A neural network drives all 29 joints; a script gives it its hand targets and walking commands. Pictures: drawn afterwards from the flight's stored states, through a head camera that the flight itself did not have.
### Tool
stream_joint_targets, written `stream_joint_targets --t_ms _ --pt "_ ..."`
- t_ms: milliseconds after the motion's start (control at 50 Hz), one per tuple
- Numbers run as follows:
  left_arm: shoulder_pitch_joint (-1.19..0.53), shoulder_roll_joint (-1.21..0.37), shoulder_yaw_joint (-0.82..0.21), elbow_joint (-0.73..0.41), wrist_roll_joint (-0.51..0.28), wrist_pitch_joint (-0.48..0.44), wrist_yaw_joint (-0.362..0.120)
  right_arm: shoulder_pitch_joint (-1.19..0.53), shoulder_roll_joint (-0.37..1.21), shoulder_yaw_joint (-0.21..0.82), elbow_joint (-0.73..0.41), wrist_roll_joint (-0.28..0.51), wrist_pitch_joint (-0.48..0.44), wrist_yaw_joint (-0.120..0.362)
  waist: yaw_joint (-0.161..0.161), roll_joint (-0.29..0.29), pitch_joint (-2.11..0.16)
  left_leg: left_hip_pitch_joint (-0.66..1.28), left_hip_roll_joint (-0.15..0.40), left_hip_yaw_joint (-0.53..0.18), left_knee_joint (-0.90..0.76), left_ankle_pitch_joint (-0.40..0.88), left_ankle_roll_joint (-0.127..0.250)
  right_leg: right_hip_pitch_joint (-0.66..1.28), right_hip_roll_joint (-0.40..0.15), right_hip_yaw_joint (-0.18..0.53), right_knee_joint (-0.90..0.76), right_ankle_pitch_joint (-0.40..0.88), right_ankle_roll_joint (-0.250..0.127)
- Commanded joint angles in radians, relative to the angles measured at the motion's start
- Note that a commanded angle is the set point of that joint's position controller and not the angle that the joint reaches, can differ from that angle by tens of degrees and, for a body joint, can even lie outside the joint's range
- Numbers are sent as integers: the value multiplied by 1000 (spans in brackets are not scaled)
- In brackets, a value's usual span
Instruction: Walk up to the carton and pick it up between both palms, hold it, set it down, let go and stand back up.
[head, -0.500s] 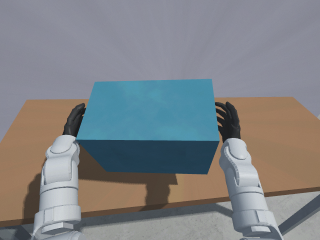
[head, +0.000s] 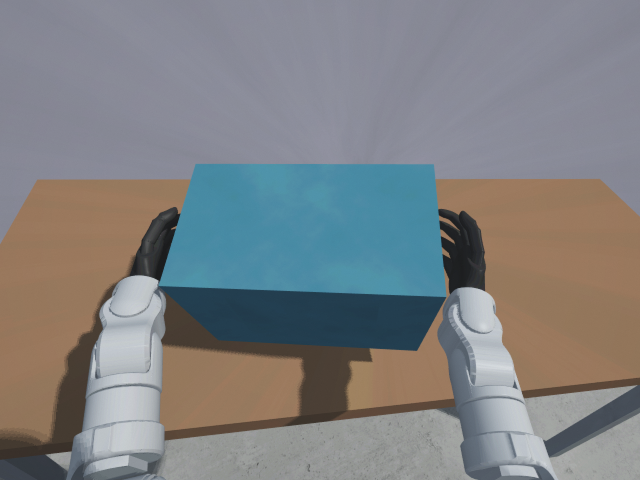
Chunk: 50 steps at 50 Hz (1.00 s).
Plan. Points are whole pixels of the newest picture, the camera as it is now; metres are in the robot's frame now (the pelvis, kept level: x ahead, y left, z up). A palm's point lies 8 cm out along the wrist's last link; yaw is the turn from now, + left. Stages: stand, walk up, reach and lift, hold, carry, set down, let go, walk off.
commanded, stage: set down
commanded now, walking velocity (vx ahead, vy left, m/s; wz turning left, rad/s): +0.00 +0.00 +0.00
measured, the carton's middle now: (313, 263) +0.40 -0.02 +0.09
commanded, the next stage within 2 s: none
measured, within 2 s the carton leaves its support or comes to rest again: neither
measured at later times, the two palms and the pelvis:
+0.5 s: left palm (161, 272) +0.38 +0.17 +0.08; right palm (463, 309) +0.31 -0.20 +0.09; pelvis -0.01 +0.00 +0.00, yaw +0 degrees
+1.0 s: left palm (161, 263) +0.42 +0.18 +0.06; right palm (438, 311) +0.33 -0.19 +0.06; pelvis +0.01 +0.01 +0.00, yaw +0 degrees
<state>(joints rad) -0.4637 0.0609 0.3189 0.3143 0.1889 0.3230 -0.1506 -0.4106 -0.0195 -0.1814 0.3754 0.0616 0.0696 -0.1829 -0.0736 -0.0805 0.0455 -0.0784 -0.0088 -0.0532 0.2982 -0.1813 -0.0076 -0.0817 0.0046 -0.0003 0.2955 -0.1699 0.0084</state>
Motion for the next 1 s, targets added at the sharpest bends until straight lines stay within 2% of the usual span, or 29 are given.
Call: stream_joint_targets --t_ms 0,40,80,100,120,180,200,220,280,340,380,400,440,500,520,540,580,600,620,680,720,740,780,800,820,880,940,980 --pt "-639 -277 -379 -156 -33 -107 -184 -479 503 462 -179 -85 -38 92 -94 50 -488 35 -47 132 -42 260 5 447 -53 -12 72 752 75" --pt "-670 -297 -407 -178 -56 -131 -178 -509 520 471 -218 -92 -59 93 -93 60 -563 29 -45 128 -34 289 -1 462 -48 -11 82 772 70" --pt "-715 -281 -399 -154 -57 -166 -169 -519 545 468 -211 -113 -68 97 -78 72 -604 -10 -46 131 -35 242 2 457 -56 -6 83 742 65" --pt "-736 -294 -420 -147 -73 -185 -164 -525 552 459 -228 -125 -80 100 -96 69 -644 -20 -44 129 -37 243 3 444 -54 -7 87 742 63" --pt "-735 -295 -430 -133 -81 -202 -160 -510 555 459 -213 -140 -84 100 -101 78 -671 -29 -43 129 -33 245 1 441 -56 -9 88 751 60" --pt "-759 -298 -425 -60 -90 -246 -150 -521 574 448 -221 -164 -104 104 -90 70 -703 -63 -44 134 -35 215 8 425 -60 5 85 721 60" --pt "-786 -285 -419 -38 -89 -258 -148 -518 575 437 -193 -177 -104 103 -98 75 -683 -79 -42 133 -42 183 9 415 -64 5 81 685 62" --pt "-782 -283 -409 1 -87 -265 -150 -518 574 429 -184 -189 -104 102 -89 67 -657 -83 -42 136 -44 165 10 408 -63 5 76 662 61" --pt "-806 -263 -367 109 -64 -277 -163 -518 575 391 -115 -211 -93 103 -91 53 -545 -107 -39 139 -67 88 22 382 -67 13 60 559 63" --pt "-831 -235 -291 220 -26 -263 -191 -519 555 311 -6 -241 -62 99 -101 26 -369 -121 -32 137 -99 -19 37 338 -72 17 29 386 61" --pt "-840 -224 -227 289 0 -255 -211 -508 549 269 41 -256 -39 99 -92 16 -289 -129 -30 139 -120 -82 47 320 -73 19 8 272 60" --pt "-853 -220 -210 304 4 -254 -216 -534 562 263 38 -253 -38 99 -77 12 -281 -131 -29 142 -121 -92 51 307 -73 22 4 244 61" --pt "-865 -241 -205 326 10 -248 -223 -567 557 232 33 -261 -45 99 -74 24 -269 -123 -24 143 -126 -94 49 293 -70 15 1 221 59" --pt "-868 -274 -232 303 0 -270 -215 -588 575 261 -28 -256 -82 104 -63 64 -381 -105 -25 145 -106 -22 38 322 -58 0 24 327 51" --pt "-868 -302 -255 288 -17 -284 -205 -625 578 278 -80 -248 -107 105 -58 79 -468 -98 -21 144 -89 33 28 330 -49 -7 38 386 48" --pt "-869 -308 -265 287 -27 -299 -194 -644 581 300 -121 -243 -125 111 -40 80 -537 -97 -24 145 -72 82 25 335 -45 -10 50 437 47" --pt "-845 -340 -314 279 -56 -335 -167 -662 588 330 -186 -239 -175 113 -46 88 -711 -98 -29 142 -29 188 13 354 -38 -11 82 584 45" --pt "-817 -347 -324 285 -52 -349 -157 -652 593 346 -188 -236 -191 111 -37 103 -743 -96 -29 139 -14 217 9 361 -37 -6 83 616 43" --pt "-781 -356 -335 271 -58 -361 -143 -640 602 372 -209 -230 -212 113 -22 96 -807 -97 -28 137 2 275 3 382 -34 -3 99 704 46" --pt "-737 -345 -351 267 -52 -385 -131 -552 607 397 -146 -233 -247 104 -34 123 -837 -66 -31 138 33 382 -15 378 -34 -8 116 831 49" --pt "-708 -323 -335 267 -34 -379 -136 -498 599 408 -86 -227 -246 96 -34 114 -758 -35 -29 138 36 414 -15 373 -34 -11 114 855 57" --pt "-689 -324 -343 267 -34 -369 -141 -480 592 418 -65 -221 -245 90 -50 100 -717 -20 -28 136 40 440 -21 369 -30 -18 119 894 62" --pt "-662 -310 -303 293 -1 -338 -160 -449 567 401 16 -217 -227 83 -51 104 -575 -6 -26 134 30 422 -23 370 -32 -23 103 854 63" --pt "-650 -300 -290 288 13 -321 -170 -410 557 392 55 -221 -215 78 -70 101 -516 13 -26 132 23 424 -26 365 -30 -31 96 841 65" --pt "-648 -288 -272 276 33 -302 -177 -415 551 390 70 -219 -209 76 -61 104 -467 32 -24 131 26 440 -31 354 -28 -38 92 820 66" --pt "-596 -303 -266 273 60 -248 -199 -388 520 357 107 -213 -204 66 -87 120 -364 90 -15 131 25 463 -43 329 -18 -58 65 754 60" --pt "-598 -315 -282 221 57 -237 -193 -402 519 353 76 -199 -222 66 -79 148 -417 136 -5 131 43 514 -59 293 -1 -68 48 694 48" --pt "-617 -342 -343 139 15 -263 -168 -432 515 361 20 -194 -258 71 -92 193 -548 182 7 120 69 606 -85 246 15 -84 46 666 35"
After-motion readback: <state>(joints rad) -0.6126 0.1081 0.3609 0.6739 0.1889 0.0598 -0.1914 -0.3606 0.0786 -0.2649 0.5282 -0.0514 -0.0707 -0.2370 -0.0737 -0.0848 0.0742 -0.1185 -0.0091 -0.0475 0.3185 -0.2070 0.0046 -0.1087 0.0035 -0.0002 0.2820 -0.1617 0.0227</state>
